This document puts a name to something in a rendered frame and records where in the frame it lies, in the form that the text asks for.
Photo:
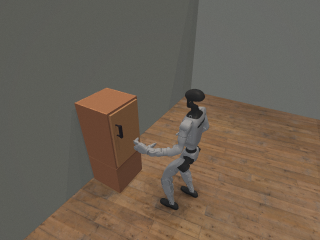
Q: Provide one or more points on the cupboard door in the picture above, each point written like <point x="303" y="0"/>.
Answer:
<point x="128" y="118"/>

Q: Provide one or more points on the left robot hand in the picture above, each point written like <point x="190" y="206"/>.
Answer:
<point x="140" y="147"/>

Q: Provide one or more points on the right robot upper arm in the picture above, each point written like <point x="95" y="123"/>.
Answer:
<point x="206" y="123"/>

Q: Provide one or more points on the robot left shin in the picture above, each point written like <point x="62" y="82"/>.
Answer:
<point x="168" y="190"/>

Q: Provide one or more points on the left robot upper arm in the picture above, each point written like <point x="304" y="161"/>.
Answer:
<point x="184" y="129"/>

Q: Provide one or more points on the left robot forearm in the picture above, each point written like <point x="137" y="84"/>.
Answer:
<point x="160" y="152"/>

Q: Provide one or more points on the handle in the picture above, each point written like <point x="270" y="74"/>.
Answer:
<point x="120" y="131"/>

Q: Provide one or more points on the robot left thigh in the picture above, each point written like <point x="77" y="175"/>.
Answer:
<point x="179" y="164"/>

